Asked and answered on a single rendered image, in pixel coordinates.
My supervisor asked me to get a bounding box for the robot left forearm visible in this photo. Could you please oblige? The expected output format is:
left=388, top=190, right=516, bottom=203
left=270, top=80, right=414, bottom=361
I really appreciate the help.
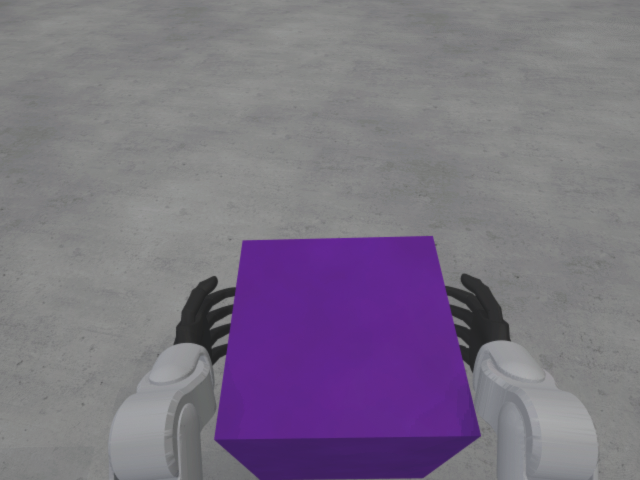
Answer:
left=108, top=343, right=216, bottom=480

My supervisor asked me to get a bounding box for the robot right forearm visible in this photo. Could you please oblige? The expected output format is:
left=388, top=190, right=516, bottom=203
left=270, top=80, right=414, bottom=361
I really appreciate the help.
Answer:
left=473, top=340, right=600, bottom=480

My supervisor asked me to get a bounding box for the right robot hand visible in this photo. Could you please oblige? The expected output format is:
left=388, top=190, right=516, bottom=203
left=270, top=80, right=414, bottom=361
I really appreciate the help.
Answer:
left=445, top=274, right=511, bottom=373

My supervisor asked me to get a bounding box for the carton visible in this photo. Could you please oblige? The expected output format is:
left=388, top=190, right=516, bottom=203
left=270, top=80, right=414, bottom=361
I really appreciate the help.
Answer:
left=214, top=236, right=481, bottom=480

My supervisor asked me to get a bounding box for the left robot hand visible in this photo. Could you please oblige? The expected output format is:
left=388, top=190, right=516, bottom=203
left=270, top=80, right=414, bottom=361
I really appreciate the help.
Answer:
left=173, top=276, right=236, bottom=366

